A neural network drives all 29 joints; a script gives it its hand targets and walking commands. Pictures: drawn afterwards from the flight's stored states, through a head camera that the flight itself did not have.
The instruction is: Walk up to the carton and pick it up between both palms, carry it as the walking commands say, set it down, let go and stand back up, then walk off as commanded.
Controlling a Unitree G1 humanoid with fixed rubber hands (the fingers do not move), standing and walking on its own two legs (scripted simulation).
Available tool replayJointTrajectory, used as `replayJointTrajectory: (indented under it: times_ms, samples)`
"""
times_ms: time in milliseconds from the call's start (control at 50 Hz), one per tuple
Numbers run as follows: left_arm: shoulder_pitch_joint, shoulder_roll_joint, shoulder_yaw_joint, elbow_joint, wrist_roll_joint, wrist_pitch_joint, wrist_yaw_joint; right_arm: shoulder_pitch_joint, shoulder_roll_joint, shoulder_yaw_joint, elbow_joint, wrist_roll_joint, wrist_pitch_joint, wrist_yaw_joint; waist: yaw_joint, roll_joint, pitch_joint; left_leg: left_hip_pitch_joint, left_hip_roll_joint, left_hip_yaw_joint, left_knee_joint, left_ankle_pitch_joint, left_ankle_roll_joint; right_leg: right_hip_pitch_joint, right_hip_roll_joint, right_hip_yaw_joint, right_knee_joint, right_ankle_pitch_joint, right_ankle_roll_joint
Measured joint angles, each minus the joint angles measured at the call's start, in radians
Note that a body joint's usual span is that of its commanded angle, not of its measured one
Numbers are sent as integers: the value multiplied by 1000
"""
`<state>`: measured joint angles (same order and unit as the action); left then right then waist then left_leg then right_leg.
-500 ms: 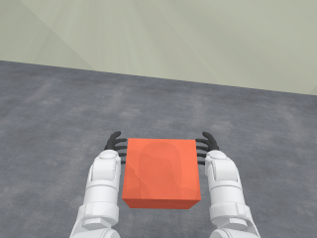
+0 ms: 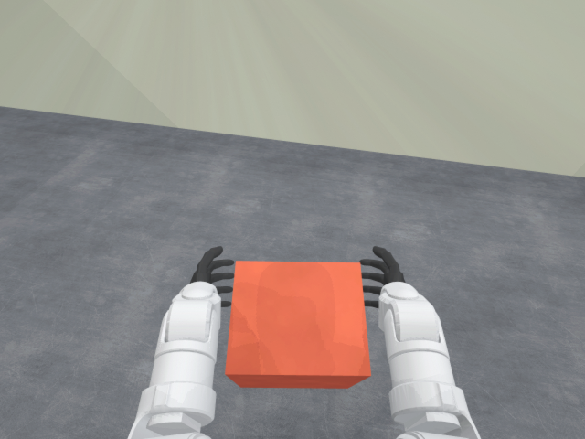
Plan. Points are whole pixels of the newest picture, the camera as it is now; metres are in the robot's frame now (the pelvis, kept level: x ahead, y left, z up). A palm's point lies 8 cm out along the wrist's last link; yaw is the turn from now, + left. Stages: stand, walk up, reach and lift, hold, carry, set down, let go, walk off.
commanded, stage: reach and lift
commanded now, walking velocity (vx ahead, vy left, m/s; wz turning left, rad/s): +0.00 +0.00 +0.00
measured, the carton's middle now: (296, 329) +0.30 +0.00 -0.05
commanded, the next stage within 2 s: hold in 0.14 s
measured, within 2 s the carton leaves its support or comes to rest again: neither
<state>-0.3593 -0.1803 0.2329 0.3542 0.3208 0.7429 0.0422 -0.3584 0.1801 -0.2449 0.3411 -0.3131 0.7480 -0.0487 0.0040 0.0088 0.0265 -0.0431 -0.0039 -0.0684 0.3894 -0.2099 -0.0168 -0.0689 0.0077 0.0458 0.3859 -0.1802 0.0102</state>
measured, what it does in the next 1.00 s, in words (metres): stands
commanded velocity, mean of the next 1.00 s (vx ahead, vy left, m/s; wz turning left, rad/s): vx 0.05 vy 0.00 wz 0.00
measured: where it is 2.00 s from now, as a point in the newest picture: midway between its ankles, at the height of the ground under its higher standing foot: outside the picture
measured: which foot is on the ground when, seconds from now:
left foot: down 0.00-1.00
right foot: down 0.00-1.00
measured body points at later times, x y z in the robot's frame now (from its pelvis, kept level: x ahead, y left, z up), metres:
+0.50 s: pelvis -0.01 +0.00 +0.00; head -0.07 +0.00 +0.44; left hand +0.29 +0.14 +0.04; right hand +0.29 -0.14 +0.04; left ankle +0.01 +0.13 -0.74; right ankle +0.03 -0.13 -0.74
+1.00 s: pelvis -0.01 +0.00 +0.00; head -0.07 -0.01 +0.44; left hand +0.30 +0.14 +0.04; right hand +0.30 -0.14 +0.04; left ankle +0.01 +0.13 -0.74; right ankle +0.03 -0.13 -0.74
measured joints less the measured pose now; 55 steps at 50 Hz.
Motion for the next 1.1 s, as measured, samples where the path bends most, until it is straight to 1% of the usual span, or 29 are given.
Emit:
replayJointTrajectory:
  times_ms: [180, 340, 760, 920, 940, 980, 1040, 1100]
  samples:
    - [47, 15, -41, -32, -22, 16, -6, 46, -14, 39, -29, 22, 15, 3, -1, 0, -10, 5, -1, -2, -4, 1, 1, 5, -1, -1, -4, 0, 0]
    - [63, 19, -53, -38, -30, 23, -9, 62, -19, 48, -35, 27, 22, 7, -4, 2, -16, 3, -4, -2, 4, 2, 2, 4, -3, -1, 4, 1, 2]
    - [8, 3, 1, 16, -1, 11, -14, 4, -1, -8, 17, -8, 12, 11, -2, 0, -7, -10, -6, 1, 37, 1, 1, -14, -3, 4, 44, -2, 1]
    - [11, 4, -2, 10, -4, 11, -14, 7, -2, -4, 14, -6, 10, 9, -1, 0, -6, -7, -4, 1, 30, 1, -1, -14, -1, 4, 42, -4, -2]
    - [16, 6, -8, 7, -4, 13, -15, 11, -4, 1, 14, -6, 10, 10, -2, 0, -26, -31, -3, 2, 41, -6, -1, -35, 0, 2, 49, -7, -1]
    - [27, 9, -20, -6, -12, 21, -8, 21, -7, 17, 4, 1, 16, 6, 0, 1, -72, -94, 1, 6, 80, -44, 1, -93, 3, 1, 75, -30, -2]
    - [46, 15, -38, -54, -41, 44, 16, 35, -11, 53, -34, 22, 35, -9, 10, -4, -120, -161, 9, 19, 113, -134, 11, -165, 5, 2, 109, -115, 1]
    - [61, 19, -62, -139, -80, 79, 52, 42, -13, 90, -100, 50, 64, -37, 28, -10, -140, -183, 20, 42, 93, -105, 18, -218, -11, -23, 138, -150, 12]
